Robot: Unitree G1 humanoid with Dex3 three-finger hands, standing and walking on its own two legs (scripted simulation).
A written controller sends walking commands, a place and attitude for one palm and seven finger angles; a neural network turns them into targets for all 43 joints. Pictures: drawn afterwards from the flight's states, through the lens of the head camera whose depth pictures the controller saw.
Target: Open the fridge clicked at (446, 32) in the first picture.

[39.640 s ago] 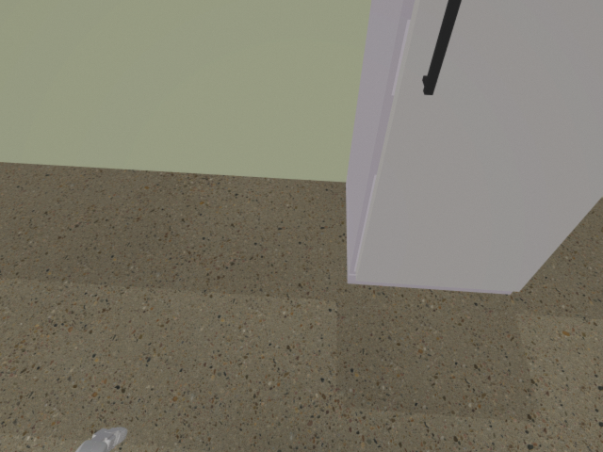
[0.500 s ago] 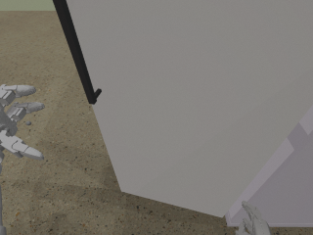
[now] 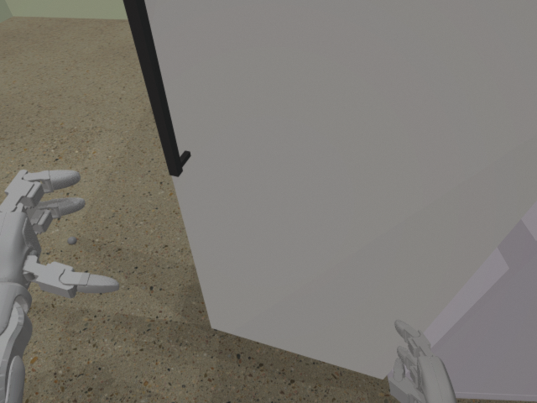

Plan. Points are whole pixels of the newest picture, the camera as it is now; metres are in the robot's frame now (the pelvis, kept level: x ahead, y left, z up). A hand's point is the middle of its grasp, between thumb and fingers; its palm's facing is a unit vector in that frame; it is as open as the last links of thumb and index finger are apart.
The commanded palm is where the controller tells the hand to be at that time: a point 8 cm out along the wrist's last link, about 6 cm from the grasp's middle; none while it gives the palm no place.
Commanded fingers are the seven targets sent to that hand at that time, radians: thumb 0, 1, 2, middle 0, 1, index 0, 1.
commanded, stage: draw the hand back to the body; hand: left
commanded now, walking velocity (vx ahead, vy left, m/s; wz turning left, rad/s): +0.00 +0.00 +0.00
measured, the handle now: (164, 94) +0.46 +0.23 +0.25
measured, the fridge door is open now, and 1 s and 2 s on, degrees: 76 76 76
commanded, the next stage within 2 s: step back with the hand held close in 0.94 s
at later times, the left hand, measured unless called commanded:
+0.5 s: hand (77, 259) +0.21 +0.26 +0.16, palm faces +0.44 -0.81 -0.38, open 9.4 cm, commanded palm +0.16 +0.29 +0.18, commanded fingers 0.00 0.83 0.87 -0.20 -0.34 -0.20 -0.34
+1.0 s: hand (86, 274) +0.20 +0.24 +0.16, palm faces +0.46 -0.80 -0.39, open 7.4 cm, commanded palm +0.15 +0.28 +0.18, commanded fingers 0.00 0.90 0.90 -0.20 -0.30 -0.20 -0.30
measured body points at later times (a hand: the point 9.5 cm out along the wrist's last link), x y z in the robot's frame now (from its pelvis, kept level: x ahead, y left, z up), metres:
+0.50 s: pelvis +0.02 +0.00 +0.00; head -0.01 -0.02 +0.45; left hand +0.18 +0.30 +0.19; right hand +0.19 -0.23 -0.07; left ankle +0.00 +0.10 -0.73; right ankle +0.02 -0.12 -0.73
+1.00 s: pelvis +0.01 -0.02 +0.00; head -0.01 -0.04 +0.45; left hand +0.17 +0.28 +0.18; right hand +0.20 -0.24 -0.08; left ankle +0.00 +0.10 -0.73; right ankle +0.02 -0.12 -0.73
